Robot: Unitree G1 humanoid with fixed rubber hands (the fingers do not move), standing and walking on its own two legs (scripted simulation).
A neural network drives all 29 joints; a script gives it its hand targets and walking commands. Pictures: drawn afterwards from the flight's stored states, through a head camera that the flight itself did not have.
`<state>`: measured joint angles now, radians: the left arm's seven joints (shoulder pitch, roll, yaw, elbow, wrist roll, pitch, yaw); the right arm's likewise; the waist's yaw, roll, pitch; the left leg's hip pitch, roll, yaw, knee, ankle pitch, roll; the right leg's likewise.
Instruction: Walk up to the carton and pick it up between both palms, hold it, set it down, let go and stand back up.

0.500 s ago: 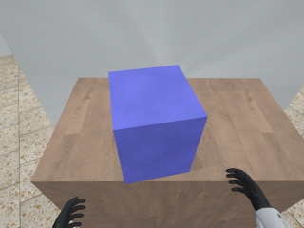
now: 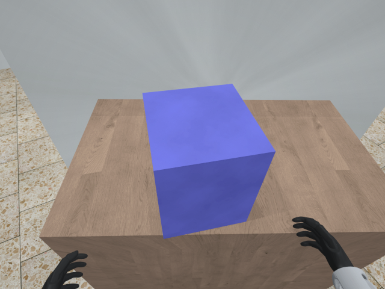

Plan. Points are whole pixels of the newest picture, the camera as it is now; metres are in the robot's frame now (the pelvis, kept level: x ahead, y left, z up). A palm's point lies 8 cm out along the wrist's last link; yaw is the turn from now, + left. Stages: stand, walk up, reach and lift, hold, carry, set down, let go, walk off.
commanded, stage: stand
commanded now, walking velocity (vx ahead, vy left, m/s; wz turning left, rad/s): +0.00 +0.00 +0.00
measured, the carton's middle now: (197, 161) +0.39 +0.00 +0.07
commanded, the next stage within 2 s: none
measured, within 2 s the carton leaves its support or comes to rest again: neither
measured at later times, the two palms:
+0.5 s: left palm out of the picture +0.16 +0.29 -0.06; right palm (333, 257) +0.20 -0.25 +0.01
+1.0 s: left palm out of the picture +0.16 +0.28 -0.06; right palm (333, 257) +0.20 -0.25 +0.01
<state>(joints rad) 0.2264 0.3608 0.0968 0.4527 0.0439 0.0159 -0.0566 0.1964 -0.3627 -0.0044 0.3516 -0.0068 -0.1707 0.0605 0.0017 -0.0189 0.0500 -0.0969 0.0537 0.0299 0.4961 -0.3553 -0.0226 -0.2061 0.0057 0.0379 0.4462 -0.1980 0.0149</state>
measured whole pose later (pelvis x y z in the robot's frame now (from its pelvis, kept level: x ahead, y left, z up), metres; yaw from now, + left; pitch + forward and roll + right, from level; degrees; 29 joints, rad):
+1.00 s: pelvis +0.00 +0.00 +0.00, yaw +0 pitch -3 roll -1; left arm 0.22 0.36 0.08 0.49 0.04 0.01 -0.05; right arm 0.19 -0.37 0.01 0.35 0.00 -0.17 0.03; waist 0.00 -0.02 0.05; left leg -0.10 0.05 0.03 0.50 -0.35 -0.02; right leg -0.21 0.00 0.04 0.45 -0.20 0.02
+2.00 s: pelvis +0.00 +0.00 +0.00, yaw +0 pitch -3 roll -1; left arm 0.22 0.37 0.07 0.51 0.04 0.01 -0.05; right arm 0.18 -0.38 0.03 0.35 0.01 -0.14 0.02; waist 0.00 -0.02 0.05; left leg -0.10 0.05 0.03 0.50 -0.35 -0.02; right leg -0.21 0.00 0.04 0.45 -0.19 0.02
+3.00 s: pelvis -0.01 +0.00 +0.00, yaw +0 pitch -3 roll -1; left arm 0.23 0.37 0.06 0.52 0.04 0.01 -0.05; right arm 0.16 -0.38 0.03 0.35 0.02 -0.13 0.01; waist 0.00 0.00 0.05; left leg -0.10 0.05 0.03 0.50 -0.34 -0.02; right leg -0.21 0.00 0.04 0.45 -0.18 0.02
